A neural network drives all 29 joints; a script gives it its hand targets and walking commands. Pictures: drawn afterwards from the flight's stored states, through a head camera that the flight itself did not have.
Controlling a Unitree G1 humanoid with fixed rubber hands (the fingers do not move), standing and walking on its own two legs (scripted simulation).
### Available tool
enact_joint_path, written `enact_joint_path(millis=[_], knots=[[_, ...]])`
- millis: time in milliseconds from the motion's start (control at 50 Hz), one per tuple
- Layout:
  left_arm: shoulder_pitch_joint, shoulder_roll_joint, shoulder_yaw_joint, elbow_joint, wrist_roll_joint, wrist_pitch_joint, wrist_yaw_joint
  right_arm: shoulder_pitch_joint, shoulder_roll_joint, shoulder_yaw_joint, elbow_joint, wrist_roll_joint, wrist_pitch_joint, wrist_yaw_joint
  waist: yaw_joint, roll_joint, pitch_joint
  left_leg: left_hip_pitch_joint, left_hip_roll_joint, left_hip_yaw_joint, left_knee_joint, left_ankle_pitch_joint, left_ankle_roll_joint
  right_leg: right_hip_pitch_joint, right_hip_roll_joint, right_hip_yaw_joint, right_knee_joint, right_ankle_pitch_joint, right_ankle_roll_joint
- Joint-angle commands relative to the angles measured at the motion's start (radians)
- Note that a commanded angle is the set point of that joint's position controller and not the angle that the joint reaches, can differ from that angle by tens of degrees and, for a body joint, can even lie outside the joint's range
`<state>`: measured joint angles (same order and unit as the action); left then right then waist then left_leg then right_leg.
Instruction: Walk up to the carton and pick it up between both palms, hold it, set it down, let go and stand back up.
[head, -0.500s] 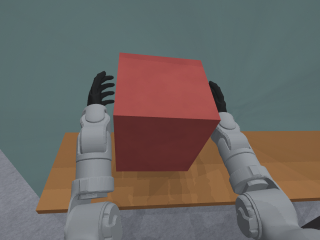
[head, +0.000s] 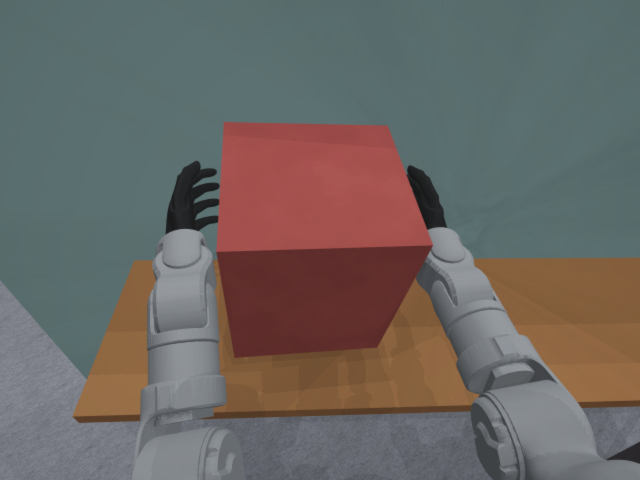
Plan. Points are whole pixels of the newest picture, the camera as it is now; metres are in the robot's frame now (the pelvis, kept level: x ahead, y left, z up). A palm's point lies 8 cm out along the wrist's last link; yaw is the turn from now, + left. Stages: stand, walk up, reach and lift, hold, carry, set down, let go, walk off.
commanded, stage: set down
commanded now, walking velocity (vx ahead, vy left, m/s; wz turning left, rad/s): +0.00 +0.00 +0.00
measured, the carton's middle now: (308, 246) +0.39 +0.04 +0.10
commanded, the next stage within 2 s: none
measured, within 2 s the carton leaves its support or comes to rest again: rests again in 1.66 s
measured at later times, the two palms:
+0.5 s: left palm (200, 258) +0.35 +0.18 +0.12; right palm (429, 241) +0.39 -0.12 +0.11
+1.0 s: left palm (200, 277) +0.35 +0.18 +0.08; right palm (412, 245) +0.42 -0.11 +0.08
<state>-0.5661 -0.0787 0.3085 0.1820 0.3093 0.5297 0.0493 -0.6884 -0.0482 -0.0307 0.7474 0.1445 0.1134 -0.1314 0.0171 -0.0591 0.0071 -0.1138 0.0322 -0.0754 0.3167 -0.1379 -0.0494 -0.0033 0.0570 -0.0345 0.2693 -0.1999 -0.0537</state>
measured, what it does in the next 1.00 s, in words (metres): stands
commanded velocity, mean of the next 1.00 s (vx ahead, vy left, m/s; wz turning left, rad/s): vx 0.00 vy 0.00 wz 0.00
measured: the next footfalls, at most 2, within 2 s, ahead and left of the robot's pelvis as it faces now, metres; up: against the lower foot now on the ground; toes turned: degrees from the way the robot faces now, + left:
none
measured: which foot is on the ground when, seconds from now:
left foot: down 0.00-1.00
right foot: down 0.00-1.00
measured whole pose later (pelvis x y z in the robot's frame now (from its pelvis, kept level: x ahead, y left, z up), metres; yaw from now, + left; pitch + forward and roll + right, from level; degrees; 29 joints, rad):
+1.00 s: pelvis +0.00 -0.02 +0.00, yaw -1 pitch +5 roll +0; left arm -0.54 -0.17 0.40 0.40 0.31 0.29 0.12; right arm -0.78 -0.06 -0.19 1.03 -0.06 -0.06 -0.01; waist 0.12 -0.03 -0.03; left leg -0.26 0.06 -0.05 0.26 -0.08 -0.07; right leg -0.19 0.07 -0.04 0.28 -0.17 -0.08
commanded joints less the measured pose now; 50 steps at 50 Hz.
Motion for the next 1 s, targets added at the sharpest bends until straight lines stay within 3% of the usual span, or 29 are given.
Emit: enact_joint_path(millis=[0, 180, 460, 720, 840, 980], knots=[[-0.618, -0.503, -0.449, -0.056, -0.103, -0.045, -0.136, -0.867, 0.472, 0.234, -0.312, -0.015, -0.101, 0.094, 0.007, 0.074, -0.492, 0.230, -0.046, 0.100, 0.024, 0.351, 0.021, 0.027, -0.029, -0.026, 0.000, 0.423, 0.112], [-0.627, -0.533, -0.430, 0.011, -0.094, -0.080, -0.103, -0.873, 0.430, 0.147, -0.188, -0.073, -0.149, 0.144, 0.015, 0.096, -0.497, 0.264, -0.033, 0.105, 0.021, 0.318, 0.015, -0.078, -0.024, -0.042, -0.020, 0.274, 0.089], [-0.688, -0.558, -0.408, 0.066, -0.091, -0.185, -0.031, -0.886, 0.428, 0.087, -0.046, -0.131, -0.209, 0.210, 0.063, 0.090, -0.585, 0.247, -0.019, 0.116, 0.010, 0.307, 0.016, -0.119, -0.024, -0.043, -0.019, 0.236, 0.079], [-0.644, -0.530, -0.298, 0.143, -0.056, -0.230, -0.033, -0.861, 0.454, 0.061, 0.017, -0.174, -0.226, 0.211, 0.110, 0.009, -0.584, 0.111, -0.029, 0.133, -0.011, 0.303, 0.046, 0.006, -0.048, -0.016, 0.015, 0.433, 0.117], [-0.624, -0.536, -0.287, 0.136, -0.052, -0.268, -0.034, -0.836, 0.468, 0.059, 0.021, -0.198, -0.246, 0.209, 0.108, -0.005, -0.625, 0.061, -0.030, 0.137, -0.010, 0.338, 0.044, 0.071, -0.061, -0.009, 0.045, 0.583, 0.130], [-0.593, -0.560, -0.317, 0.105, -0.055, -0.310, -0.019, -0.788, 0.463, 0.054, 0.036, -0.216, -0.281, 0.215, 0.099, 0.020, -0.684, 0.100, -0.026, 0.142, 0.015, 0.433, 0.024, 0.043, -0.049, -0.025, 0.054, 0.645, 0.119]])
